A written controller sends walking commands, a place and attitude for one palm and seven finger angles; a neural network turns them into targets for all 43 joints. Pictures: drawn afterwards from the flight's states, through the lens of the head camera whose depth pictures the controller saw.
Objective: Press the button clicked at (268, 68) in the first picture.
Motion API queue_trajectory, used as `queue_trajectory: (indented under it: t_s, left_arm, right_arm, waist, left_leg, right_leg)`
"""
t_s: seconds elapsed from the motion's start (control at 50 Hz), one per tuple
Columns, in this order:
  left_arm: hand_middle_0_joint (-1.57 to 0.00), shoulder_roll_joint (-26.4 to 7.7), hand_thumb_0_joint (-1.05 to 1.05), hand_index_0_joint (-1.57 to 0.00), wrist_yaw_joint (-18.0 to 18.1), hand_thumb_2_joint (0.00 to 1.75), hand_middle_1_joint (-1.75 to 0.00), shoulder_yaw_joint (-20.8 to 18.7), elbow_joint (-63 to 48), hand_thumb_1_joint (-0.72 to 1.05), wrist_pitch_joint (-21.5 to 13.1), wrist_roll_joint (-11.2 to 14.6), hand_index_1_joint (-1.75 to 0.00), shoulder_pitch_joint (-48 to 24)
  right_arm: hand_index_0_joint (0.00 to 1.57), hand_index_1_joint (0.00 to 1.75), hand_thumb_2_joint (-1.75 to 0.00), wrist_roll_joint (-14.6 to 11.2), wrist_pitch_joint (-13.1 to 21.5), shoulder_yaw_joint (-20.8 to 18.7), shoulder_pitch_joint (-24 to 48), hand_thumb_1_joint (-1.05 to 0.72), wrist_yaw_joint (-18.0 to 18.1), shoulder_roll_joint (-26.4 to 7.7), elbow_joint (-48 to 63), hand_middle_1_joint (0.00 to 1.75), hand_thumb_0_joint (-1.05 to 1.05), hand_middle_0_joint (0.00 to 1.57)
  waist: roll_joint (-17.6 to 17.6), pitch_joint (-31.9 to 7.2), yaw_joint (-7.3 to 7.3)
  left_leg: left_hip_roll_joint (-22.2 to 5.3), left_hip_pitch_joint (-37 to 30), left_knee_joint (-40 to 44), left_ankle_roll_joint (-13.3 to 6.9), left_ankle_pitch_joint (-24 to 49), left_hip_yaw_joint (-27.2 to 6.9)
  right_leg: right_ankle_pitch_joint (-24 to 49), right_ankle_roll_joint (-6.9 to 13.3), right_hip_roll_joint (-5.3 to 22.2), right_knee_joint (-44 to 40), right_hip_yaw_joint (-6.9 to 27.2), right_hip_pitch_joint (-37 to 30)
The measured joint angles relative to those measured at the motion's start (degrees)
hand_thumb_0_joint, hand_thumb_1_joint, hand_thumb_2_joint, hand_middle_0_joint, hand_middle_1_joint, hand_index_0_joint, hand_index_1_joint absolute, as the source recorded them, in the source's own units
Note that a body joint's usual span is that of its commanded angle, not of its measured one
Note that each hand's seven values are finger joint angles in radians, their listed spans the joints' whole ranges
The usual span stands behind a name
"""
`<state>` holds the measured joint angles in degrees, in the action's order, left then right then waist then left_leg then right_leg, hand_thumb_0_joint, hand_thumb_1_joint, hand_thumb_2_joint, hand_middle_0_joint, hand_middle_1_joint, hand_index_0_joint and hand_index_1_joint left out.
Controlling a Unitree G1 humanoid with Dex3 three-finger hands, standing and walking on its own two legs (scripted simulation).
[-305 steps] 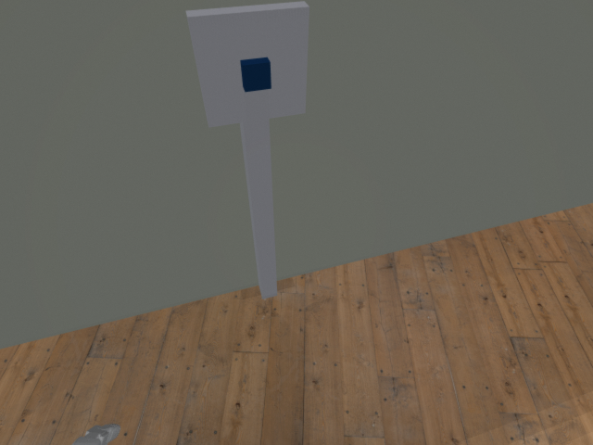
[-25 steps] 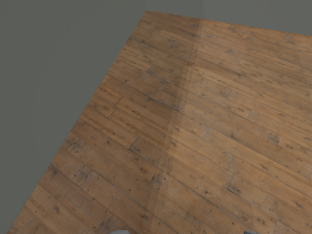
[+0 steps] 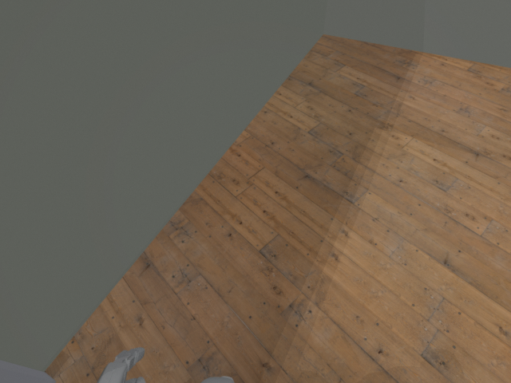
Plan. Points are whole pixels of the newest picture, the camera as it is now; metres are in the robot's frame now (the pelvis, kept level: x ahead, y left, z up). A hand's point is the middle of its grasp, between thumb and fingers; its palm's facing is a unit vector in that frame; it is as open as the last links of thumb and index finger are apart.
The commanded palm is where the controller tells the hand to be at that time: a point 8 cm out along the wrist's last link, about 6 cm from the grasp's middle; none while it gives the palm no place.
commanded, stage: turn to face it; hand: left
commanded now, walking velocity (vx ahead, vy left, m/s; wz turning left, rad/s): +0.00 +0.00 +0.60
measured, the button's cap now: out of the picture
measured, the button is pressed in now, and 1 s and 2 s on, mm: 0 0 0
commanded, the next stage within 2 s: take the last steps up to it in 1.80 s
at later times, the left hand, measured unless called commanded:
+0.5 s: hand out of the picture -0.04 +0.27 -0.18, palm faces +0.35 -0.90 -0.26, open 7.4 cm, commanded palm none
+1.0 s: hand out of the picture +0.00 +0.22 -0.12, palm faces +0.55 -0.78 -0.30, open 7.3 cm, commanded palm none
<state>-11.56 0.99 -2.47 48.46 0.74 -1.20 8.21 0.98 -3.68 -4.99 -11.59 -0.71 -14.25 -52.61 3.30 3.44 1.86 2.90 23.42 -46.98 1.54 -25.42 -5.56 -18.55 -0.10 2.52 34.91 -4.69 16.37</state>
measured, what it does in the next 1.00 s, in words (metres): steps on the spot, turning left: left foot, then right foot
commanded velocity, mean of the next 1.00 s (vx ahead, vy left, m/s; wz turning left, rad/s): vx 0.00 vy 0.00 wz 0.60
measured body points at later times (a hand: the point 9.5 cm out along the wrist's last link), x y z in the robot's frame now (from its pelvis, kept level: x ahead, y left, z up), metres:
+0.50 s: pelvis -0.01 +0.04 +0.00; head +0.02 +0.08 +0.44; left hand -0.06 +0.31 -0.16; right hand +0.18 -0.18 -0.12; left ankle -0.02 +0.13 -0.73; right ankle +0.00 -0.12 -0.66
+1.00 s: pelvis +0.01 -0.01 +0.01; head +0.04 -0.03 +0.46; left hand -0.03 +0.26 -0.10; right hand +0.19 -0.21 -0.15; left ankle -0.06 +0.10 -0.67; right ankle +0.06 -0.10 -0.73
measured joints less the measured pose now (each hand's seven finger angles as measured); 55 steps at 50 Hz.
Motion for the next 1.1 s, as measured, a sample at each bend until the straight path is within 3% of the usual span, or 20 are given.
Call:
queue_trajectory:
  t_s: [0.08,0.14,0.24,0.32,0.38,0.4,0.44,0.48,0.54,0.66,0.8,0.88,0.92,0.98,1.04,1.1]
  left_arm:
    - [-0.21,1.44,0.01,-0.21,0.25,0.90,-0.30,0.74,0.23,0.91,0.00,-0.07,-0.30,1.89]
    - [-0.21,1.78,0.01,-0.21,0.31,0.90,-0.30,1.04,0.90,0.91,-0.05,-0.17,-0.30,2.95]
    - [-0.21,1.47,0.01,-0.21,0.31,0.90,-0.30,0.95,1.89,0.91,0.06,-0.55,-0.30,4.28]
    - [-0.21,0.05,0.01,-0.21,0.15,0.90,-0.30,0.25,2.77,0.91,0.54,-0.79,-0.30,5.20]
    - [-0.21,-1.66,0.01,-0.21,-0.01,0.90,-0.30,-0.63,3.37,0.91,1.11,-0.49,-0.30,6.27]
    - [-0.21,-2.47,0.01,-0.21,-0.11,0.90,-0.30,-1.07,3.69,0.91,1.50,-0.19,-0.30,6.44]
    - [-0.21,-3.87,0.01,-0.21,0.10,0.90,-0.30,-1.75,4.44,0.91,2.93,-0.01,-0.30,6.02]
    - [-0.21,-4.47,0.01,-0.21,0.28,0.90,-0.30,-2.26,5.11,0.91,3.88,-0.09,-0.30,5.54]
    - [-0.20,-4.62,0.01,-0.20,-0.22,0.90,-0.30,-2.58,5.14,0.91,3.86,-0.14,-0.30,4.20]
    - [-0.20,-4.06,0.01,-0.20,-0.39,0.90,-0.30,-2.33,3.21,0.91,2.95,-0.12,-0.30,1.85]
    - [-0.20,-2.48,0.01,-0.20,-0.01,0.90,-0.30,-1.69,1.55,0.91,2.71,0.28,-0.30,-0.94]
    - [-0.20,-1.12,0.01,-0.20,0.08,0.90,-0.30,-0.83,0.25,0.91,1.60,0.79,-0.30,-1.64]
    - [-0.20,-0.38,0.01,-0.20,0.22,0.90,-0.30,-0.40,-0.20,0.91,0.52,0.43,-0.30,-1.29]
    - [-0.21,0.87,0.01,-0.21,0.35,0.90,-0.30,0.67,-0.09,0.91,0.45,0.07,-0.30,0.03]
    - [-0.21,1.37,0.01,-0.21,0.41,0.90,-0.30,0.92,0.56,0.91,0.65,0.11,-0.30,1.66]
    - [-0.21,1.46,0.01,-0.21,0.48,0.90,-0.30,0.97,1.25,0.91,0.45,0.04,-0.30,2.81]
  right_arm:
    - [0.20,0.30,-0.90,0.35,-0.97,-0.74,-0.66,-0.91,-0.69,-0.96,-1.06,0.30,0.01,0.20]
    - [0.19,0.30,-0.90,0.28,-1.08,-0.81,-0.54,-0.91,-1.08,-1.25,-1.42,0.30,0.01,0.20]
    - [0.19,0.30,-0.90,0.12,-1.63,-0.45,0.70,-0.91,-1.21,-1.22,-1.83,0.30,0.01,0.20]
    - [0.19,0.30,-0.90,-0.12,-1.16,0.21,2.54,-0.91,-1.28,-0.78,-1.22,0.30,0.01,0.20]
    - [0.19,0.30,-0.90,-0.12,-0.04,0.75,3.33,-0.91,-1.40,-0.56,0.14,0.30,0.01,0.20]
    - [0.19,0.30,-0.90,0.00,0.64,0.77,3.71,-0.91,-1.36,-0.29,0.49,0.30,0.01,0.20]
    - [0.19,0.30,-0.90,-0.15,1.67,1.20,4.38,-0.91,-1.18,0.39,1.14,0.30,0.01,0.20]
    - [0.20,0.30,-0.90,-0.08,2.21,1.61,4.28,-0.91,-0.64,0.87,1.55,0.30,0.01,0.20]
    - [0.20,0.30,-0.90,0.04,2.27,2.00,3.61,-0.91,0.18,1.27,1.71,0.30,0.01,0.20]
    - [0.20,0.30,-0.90,0.03,2.10,2.37,1.90,-0.90,0.30,2.04,1.09,0.30,0.01,0.20]
    - [0.20,0.30,-0.90,0.38,1.60,1.78,-0.29,-0.90,0.16,2.33,0.41,0.30,0.01,0.20]
    - [0.20,0.30,-0.90,0.31,0.89,1.01,-1.41,-0.90,0.15,1.51,-0.14,0.30,0.01,0.20]
    - [0.20,0.30,-0.90,-0.14,0.45,0.34,-1.83,-0.90,0.12,0.85,-0.54,0.30,0.01,0.20]
    - [0.20,0.30,-0.90,0.14,-0.62,-0.65,-2.32,-0.90,-0.10,-0.21,-1.23,0.30,0.01,0.20]
    - [0.20,0.30,-0.90,0.38,-1.06,-1.10,-2.58,-0.91,-0.78,-0.98,-1.80,0.30,0.01,0.20]
    - [0.19,0.30,-0.90,0.40,-1.30,-1.15,-2.55,-0.91,-1.13,-1.36,-2.09,0.30,0.01,0.20]
  waist:
    - [-0.37,-0.46,-0.02]
    - [-0.99,-0.03,0.26]
    - [-2.42,1.25,-0.52]
    - [-3.87,2.32,-1.80]
    - [-4.91,2.16,-2.44]
    - [-5.83,2.11,-2.48]
    - [-7.03,2.51,-3.00]
    - [-6.81,2.11,-2.97]
    - [-5.92,1.52,-2.50]
    - [-4.75,0.22,-1.82]
    - [-3.20,-0.33,0.07]
    - [-1.65,-0.46,0.84]
    - [-0.78,-0.58,0.50]
    - [0.11,-0.67,0.83]
    - [-0.17,-0.90,0.88]
    - [-0.80,-0.60,0.84]
  left_leg:
    - [-1.34,5.22,-18.72,1.45,0.99,3.60]
    - [-3.42,5.98,-21.52,2.61,3.69,4.86]
    - [-5.65,3.50,-13.38,3.31,2.35,6.96]
    - [-5.96,-0.57,-1.80,2.45,1.44,9.71]
    - [-5.33,-5.29,9.64,1.25,7.38,11.62]
    - [-4.50,-5.27,10.35,-0.54,8.22,11.74]
    - [-3.64,-4.40,8.28,-3.29,6.54,11.47]
    - [-3.56,-4.88,9.26,-4.28,6.32,10.62]
    - [-2.88,-6.44,13.56,-4.24,8.95,8.75]
    - [-1.14,-8.19,19.58,-4.76,12.90,5.34]
    - [0.42,-6.75,19.59,-3.71,14.05,0.93]
    - [1.31,-4.59,16.80,-2.15,13.47,-1.87]
    - [1.79,-2.19,11.55,-0.99,8.93,-2.61]
    - [1.76,3.44,-6.15,0.22,0.44,0.10]
    - [-0.43,6.64,-18.58,1.45,3.45,2.95]
    - [-2.87,7.11,-22.20,2.53,6.03,3.90]
  right_leg:
    - [0.09,0.94,2.05,-2.91,-2.80,-3.03]
    - [0.82,0.81,3.14,-4.94,-5.05,-4.84]
    - [0.48,0.22,5.05,-5.19,-8.66,-5.99]
    - [-1.00,-0.94,6.89,-2.59,-11.26,-5.41]
    - [-3.63,-2.47,8.66,2.23,-13.15,-3.91]
    - [-4.66,-2.93,9.68,5.95,-12.12,-2.17]
    - [-11.65,-3.90,8.63,16.81,-6.13,2.62]
    - [-12.44,-4.31,6.64,25.58,-2.44,6.69]
    - [-6.99,-4.83,5.16,31.49,0.62,10.60]
    - [-2.22,-5.68,3.77,28.28,3.62,11.88]
    - [-5.59,-5.44,0.96,16.09,4.48,7.39]
    - [-1.91,-4.56,-1.17,2.32,3.97,1.46]
    - [1.31,-2.40,-1.39,-3.02,3.04,-0.90]
    - [0.87,0.82,-0.28,-2.84,0.33,-2.27]
    - [1.60,1.19,1.04,-5.23,-1.81,-4.49]
    - [1.99,1.13,2.17,-6.46,-4.05,-5.67]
